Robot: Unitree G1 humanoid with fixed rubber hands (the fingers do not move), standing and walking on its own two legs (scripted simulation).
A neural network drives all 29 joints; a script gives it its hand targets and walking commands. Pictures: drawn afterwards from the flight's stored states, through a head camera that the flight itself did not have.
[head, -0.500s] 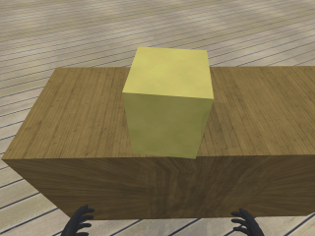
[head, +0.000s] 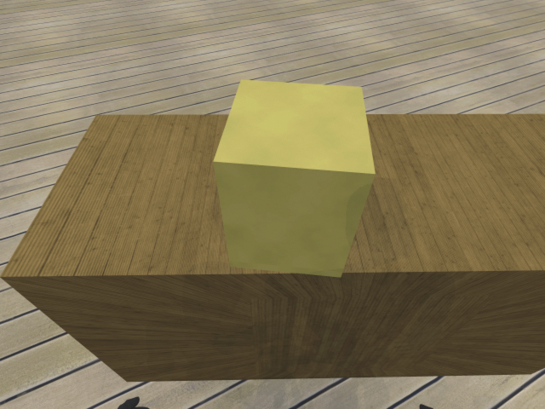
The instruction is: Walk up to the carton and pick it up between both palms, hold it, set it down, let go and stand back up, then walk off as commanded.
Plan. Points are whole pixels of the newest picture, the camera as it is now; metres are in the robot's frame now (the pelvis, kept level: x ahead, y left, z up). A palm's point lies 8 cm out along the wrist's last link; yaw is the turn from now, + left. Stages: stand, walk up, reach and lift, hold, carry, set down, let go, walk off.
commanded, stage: stand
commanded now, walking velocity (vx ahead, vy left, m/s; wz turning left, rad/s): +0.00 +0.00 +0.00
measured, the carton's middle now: (292, 181) +0.47 -0.01 +0.08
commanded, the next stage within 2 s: none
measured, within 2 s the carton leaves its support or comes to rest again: neither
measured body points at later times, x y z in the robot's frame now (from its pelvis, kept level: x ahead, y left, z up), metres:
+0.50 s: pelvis +0.00 +0.00 +0.00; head +0.01 +0.00 +0.45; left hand +0.07 +0.26 -0.14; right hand +0.07 -0.25 -0.14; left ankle +0.00 +0.12 -0.71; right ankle -0.01 -0.12 -0.71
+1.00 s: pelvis -0.01 -0.02 +0.00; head +0.00 -0.02 +0.45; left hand +0.05 +0.25 -0.14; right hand +0.05 -0.26 -0.15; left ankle +0.00 +0.12 -0.71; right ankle -0.01 -0.12 -0.71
